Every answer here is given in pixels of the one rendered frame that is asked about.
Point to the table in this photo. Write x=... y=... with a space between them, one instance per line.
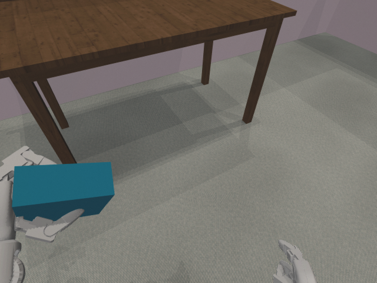
x=41 y=39

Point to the left robot forearm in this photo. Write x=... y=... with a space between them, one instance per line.
x=12 y=269

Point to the left robot hand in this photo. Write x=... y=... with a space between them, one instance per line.
x=41 y=229

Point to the right robot hand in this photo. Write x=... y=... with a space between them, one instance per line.
x=300 y=271

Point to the sponge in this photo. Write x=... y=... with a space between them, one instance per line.
x=51 y=191

